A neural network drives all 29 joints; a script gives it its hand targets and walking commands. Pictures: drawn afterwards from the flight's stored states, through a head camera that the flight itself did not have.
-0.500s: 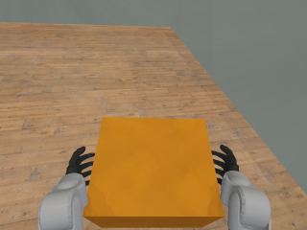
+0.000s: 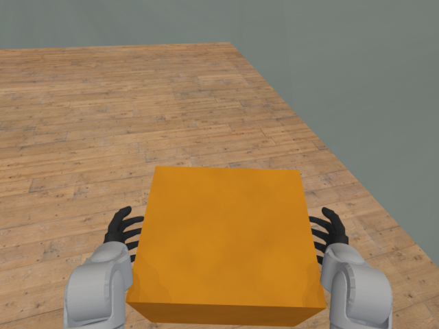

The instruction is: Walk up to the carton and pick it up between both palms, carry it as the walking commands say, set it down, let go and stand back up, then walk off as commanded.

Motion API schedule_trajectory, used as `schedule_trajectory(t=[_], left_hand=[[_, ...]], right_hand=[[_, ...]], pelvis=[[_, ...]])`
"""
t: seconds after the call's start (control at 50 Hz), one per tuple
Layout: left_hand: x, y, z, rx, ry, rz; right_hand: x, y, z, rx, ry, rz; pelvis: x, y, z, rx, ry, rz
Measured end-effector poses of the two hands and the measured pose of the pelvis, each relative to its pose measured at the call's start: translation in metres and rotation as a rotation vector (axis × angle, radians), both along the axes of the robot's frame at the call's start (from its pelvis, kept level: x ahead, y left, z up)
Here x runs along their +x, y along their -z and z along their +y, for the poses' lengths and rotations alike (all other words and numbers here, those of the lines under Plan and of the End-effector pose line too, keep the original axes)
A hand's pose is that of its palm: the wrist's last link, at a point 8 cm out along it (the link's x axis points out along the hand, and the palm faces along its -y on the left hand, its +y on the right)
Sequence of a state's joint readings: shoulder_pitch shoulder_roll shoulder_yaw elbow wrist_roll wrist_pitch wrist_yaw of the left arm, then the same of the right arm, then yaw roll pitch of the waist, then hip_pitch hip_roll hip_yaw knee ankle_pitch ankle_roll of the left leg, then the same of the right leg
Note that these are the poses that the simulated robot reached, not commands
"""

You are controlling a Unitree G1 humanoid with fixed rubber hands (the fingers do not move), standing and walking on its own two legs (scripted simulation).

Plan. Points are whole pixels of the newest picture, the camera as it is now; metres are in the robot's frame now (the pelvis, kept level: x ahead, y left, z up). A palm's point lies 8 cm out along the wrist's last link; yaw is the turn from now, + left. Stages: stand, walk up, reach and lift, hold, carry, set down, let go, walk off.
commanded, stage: carry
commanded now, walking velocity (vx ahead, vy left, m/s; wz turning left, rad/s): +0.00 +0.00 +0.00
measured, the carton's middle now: (225, 246) +0.29 -0.02 +0.02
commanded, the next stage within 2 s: hold in 1.72 s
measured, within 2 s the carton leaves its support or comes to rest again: neither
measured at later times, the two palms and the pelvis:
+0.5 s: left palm (104, 256) +0.25 +0.18 +0.07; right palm (310, 245) +0.26 -0.17 +0.08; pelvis +0.00 +0.01 +0.00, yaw +0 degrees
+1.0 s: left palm (106, 252) +0.26 +0.18 +0.05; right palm (304, 239) +0.28 -0.16 +0.06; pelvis +0.02 +0.01 +0.00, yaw +1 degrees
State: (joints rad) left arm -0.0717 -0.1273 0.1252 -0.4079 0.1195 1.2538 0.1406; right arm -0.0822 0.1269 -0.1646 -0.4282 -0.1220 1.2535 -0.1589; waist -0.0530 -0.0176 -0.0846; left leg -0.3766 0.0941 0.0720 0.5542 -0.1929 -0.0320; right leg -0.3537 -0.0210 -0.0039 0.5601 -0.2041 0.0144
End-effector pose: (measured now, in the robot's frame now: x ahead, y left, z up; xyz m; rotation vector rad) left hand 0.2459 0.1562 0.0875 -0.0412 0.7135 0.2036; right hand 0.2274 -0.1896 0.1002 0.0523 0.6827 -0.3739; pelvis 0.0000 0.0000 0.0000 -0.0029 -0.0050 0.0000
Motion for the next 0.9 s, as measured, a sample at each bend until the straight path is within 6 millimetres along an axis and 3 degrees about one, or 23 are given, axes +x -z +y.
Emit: schedule_trajectory(t=[0.28,0.64,0.9], left_hand=[[-0.015,0.008,0.031,-0.003,-0.107,-0.001],[0.018,0.024,0.020,-0.002,-0.049,-0.005],[0.018,0.028,0.026,0.002,-0.072,-0.010]], right_hand=[[0.024,0.008,0.030,-0.007,-0.116,0.000],[0.036,0.026,0.019,-0.004,-0.065,-0.003],[0.046,0.031,0.025,-0.005,-0.096,-0.007]], pelvis=[[-0.008,0.001,0.005,-0.009,-0.006,0.002],[0.009,0.002,0.008,-0.013,-0.004,0.008],[0.017,0.002,0.008,-0.008,-0.009,-0.003]])
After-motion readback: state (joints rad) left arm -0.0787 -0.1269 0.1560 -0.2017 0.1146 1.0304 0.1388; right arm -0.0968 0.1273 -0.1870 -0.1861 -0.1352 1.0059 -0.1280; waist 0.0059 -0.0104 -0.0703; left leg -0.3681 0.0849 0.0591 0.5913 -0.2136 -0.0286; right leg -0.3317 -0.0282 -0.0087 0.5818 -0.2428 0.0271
